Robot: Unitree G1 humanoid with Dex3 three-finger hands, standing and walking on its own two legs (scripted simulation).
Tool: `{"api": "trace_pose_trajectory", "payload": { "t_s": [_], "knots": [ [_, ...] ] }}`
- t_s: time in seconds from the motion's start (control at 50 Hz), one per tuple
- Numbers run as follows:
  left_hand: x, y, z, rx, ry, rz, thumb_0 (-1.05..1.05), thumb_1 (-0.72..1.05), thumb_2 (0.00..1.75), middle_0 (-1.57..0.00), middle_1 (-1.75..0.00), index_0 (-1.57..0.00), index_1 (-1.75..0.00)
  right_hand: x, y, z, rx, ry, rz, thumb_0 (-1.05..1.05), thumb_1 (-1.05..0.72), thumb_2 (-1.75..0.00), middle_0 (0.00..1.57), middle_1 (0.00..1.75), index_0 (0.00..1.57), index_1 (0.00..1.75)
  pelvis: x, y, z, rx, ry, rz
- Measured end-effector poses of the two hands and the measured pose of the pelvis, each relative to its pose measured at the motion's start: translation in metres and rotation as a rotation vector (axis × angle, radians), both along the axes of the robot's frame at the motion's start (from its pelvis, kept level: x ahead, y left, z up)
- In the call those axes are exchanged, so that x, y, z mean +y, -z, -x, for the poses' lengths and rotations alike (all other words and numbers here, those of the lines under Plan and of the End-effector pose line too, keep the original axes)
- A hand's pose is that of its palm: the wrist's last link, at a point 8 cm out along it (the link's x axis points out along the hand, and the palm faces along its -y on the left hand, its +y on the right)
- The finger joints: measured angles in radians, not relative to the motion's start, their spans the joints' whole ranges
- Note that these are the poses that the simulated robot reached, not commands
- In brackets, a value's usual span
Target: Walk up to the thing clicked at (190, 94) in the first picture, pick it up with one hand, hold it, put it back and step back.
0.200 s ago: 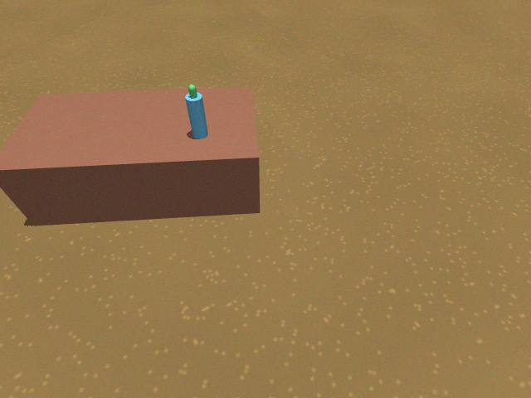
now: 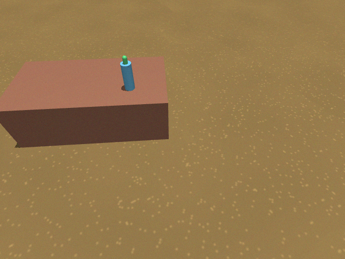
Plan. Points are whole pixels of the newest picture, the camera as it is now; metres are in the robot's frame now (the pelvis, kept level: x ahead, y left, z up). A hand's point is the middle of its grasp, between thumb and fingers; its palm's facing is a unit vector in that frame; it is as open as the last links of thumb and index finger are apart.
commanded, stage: stand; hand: left
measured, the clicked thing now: (127, 72) +1.24 +0.31 -0.30
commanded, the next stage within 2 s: walk up in 0.92 s
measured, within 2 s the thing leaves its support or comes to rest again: neither
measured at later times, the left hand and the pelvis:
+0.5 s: hand out of the picture +0.08 +0.25 -0.16, palm faces -0.03 -0.94 -0.34, open 7.4 cm; pelvis +0.00 +0.00 +0.00, yaw +0 degrees
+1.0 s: hand out of the picture +0.08 +0.26 -0.15, palm faces -0.01 -0.94 -0.33, open 7.4 cm; pelvis +0.01 +0.00 +0.00, yaw +1 degrees
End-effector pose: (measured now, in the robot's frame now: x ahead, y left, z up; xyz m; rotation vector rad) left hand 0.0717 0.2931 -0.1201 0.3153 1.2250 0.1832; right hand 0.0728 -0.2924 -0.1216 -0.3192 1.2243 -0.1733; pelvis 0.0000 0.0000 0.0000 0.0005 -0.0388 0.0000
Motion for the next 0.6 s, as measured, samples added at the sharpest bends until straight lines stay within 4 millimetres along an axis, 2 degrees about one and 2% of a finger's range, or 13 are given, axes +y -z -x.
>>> {"api": "trace_pose_trajectory", "payload": {
  "t_s": [0.6],
  "knots": [
    [0.0028,-0.0007,-0.0031,-0.001,-0.008,-0.002,0.01,0.9,0.9,-0.21,-0.3,-0.2,-0.3,0.0002,-0.0021,-0.005,0.001,-0.002,0.006,0.0,-0.9,-0.9,0.2,0.3,0.21,0.3,0.0012,-0.0009,-0.0051,-0.001,-0.005,0.001]
  ]
}}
